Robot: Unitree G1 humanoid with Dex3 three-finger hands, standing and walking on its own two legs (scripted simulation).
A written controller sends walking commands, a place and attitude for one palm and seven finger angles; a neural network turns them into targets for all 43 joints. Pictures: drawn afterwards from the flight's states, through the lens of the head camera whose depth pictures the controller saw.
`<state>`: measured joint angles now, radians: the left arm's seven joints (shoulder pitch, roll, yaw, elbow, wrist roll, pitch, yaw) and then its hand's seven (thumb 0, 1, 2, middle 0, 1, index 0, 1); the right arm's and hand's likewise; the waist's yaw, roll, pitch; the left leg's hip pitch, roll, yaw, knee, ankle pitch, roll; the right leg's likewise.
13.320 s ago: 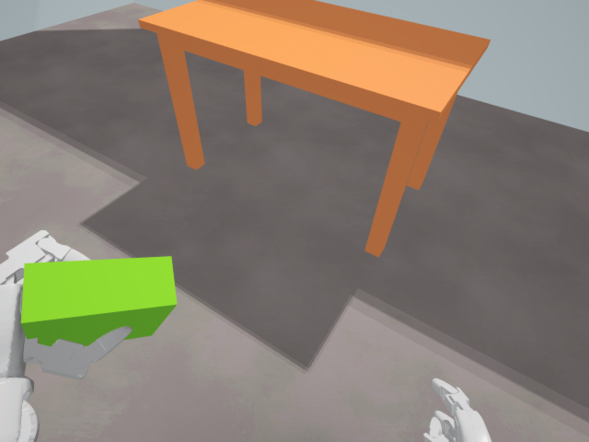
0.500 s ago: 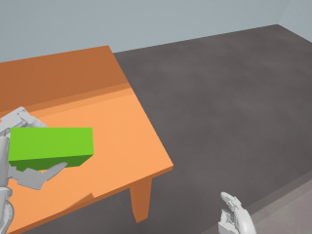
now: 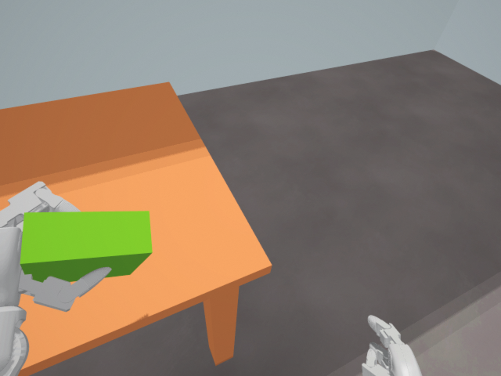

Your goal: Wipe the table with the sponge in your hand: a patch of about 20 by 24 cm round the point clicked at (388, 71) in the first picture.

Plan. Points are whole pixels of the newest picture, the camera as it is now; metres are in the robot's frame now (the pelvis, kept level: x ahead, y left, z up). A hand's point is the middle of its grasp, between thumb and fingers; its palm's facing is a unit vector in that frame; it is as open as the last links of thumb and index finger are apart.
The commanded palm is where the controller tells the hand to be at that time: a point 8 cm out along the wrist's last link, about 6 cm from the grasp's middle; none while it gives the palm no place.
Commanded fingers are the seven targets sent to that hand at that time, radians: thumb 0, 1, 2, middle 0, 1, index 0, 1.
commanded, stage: look again from close up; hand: left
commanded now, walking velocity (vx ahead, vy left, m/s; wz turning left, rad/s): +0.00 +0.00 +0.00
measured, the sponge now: (105, 248) +0.23 +0.21 +0.13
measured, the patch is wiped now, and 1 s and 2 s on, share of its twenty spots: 0.00 0.00 0.00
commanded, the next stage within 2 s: come to a stop and stand still in 0.16 s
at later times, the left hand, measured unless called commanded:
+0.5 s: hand (60, 237) +0.22 +0.25 +0.17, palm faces +0.37 -0.83 -0.41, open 9.3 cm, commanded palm +0.15 +0.28 +0.17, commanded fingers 0.00 0.10 1.30 -1.20 -1.60 -1.20 -1.60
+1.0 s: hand (74, 243) +0.23 +0.24 +0.15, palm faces +0.36 -0.87 -0.35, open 9.3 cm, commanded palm +0.17 +0.28 +0.17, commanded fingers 0.00 0.10 1.30 -1.20 -1.60 -1.20 -1.60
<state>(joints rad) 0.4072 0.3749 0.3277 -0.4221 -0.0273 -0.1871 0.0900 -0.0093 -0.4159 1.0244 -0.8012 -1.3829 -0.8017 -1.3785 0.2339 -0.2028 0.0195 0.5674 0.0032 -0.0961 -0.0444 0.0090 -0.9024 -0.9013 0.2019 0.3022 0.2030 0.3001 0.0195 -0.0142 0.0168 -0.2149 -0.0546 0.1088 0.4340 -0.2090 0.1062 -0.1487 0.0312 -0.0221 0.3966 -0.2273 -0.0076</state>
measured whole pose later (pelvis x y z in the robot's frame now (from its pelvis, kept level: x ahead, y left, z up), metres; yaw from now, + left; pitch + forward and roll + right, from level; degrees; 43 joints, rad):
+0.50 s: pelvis -0.01 +0.00 +0.00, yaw -1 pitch +0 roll -1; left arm 0.36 0.40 0.40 -0.42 -0.05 -0.24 0.08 -0.01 -0.41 1.03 -0.80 -1.39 -0.80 -1.38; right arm 0.22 -0.20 0.02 0.55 0.00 -0.14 0.02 0.01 -0.90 -0.90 0.20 0.30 0.20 0.30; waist 0.01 -0.01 0.04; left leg -0.28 -0.06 0.12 0.46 -0.20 0.11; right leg -0.24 0.03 -0.01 0.47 -0.24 -0.01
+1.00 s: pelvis +0.01 -0.01 +0.00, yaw +0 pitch +0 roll -2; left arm 0.41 0.37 0.33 -0.43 -0.04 -0.20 0.09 -0.01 -0.42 1.03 -0.80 -1.39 -0.80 -1.38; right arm 0.19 -0.19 0.03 0.55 0.00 -0.12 -0.03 0.01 -0.90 -0.90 0.20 0.30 0.20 0.30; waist 0.02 -0.03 0.02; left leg -0.23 -0.05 0.10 0.45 -0.23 0.10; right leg -0.16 0.04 -0.03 0.40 -0.24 -0.01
